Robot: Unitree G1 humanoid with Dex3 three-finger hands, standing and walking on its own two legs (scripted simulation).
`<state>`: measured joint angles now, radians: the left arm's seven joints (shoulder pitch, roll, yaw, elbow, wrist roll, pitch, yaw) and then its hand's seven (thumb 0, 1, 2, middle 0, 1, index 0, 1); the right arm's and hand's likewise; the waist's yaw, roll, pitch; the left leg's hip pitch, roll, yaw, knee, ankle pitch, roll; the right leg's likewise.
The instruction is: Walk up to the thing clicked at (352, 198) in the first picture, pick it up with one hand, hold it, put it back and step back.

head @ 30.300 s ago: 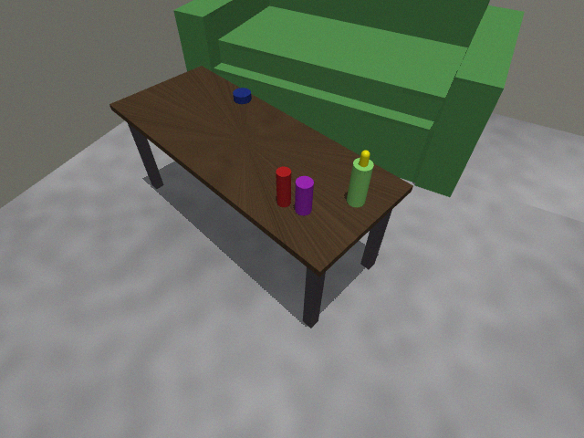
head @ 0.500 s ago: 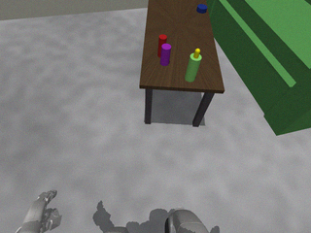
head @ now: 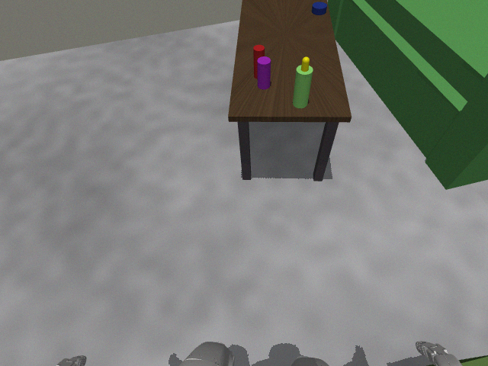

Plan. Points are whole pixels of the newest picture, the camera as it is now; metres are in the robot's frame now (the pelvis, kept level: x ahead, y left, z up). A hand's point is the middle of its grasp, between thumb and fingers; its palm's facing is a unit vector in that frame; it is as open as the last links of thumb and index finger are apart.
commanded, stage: step back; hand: right
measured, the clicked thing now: (302, 82) +1.01 -0.16 -0.22
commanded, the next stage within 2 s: stand in 1.26 s
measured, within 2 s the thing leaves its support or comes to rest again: neither
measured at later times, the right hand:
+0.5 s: hand out of the picture +0.01 -0.25 -0.14, palm faces -0.04 +0.93 -0.37, open 7.4 cm
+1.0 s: hand out of the picture +0.05 -0.22 -0.14, palm faces -0.03 +0.93 -0.38, open 7.4 cm
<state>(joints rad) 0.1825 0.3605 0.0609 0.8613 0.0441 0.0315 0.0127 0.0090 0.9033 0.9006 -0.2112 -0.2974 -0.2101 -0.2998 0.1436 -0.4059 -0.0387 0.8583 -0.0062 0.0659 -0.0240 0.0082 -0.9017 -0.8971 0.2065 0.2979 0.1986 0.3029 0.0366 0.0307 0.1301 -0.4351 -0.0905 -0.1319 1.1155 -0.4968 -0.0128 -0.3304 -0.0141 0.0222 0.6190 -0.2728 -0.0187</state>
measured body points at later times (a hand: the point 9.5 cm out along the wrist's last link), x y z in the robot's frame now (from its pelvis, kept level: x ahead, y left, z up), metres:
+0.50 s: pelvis -0.08 +0.01 +0.00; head -0.07 +0.01 +0.45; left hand -0.05 +0.33 -0.13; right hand +0.01 -0.30 -0.12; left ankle -0.08 +0.12 -0.73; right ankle -0.08 -0.11 -0.73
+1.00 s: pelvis -0.05 +0.04 +0.00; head -0.02 +0.05 +0.45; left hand +0.05 +0.35 -0.13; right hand +0.05 -0.26 -0.12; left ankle -0.04 +0.16 -0.73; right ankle -0.03 -0.10 -0.73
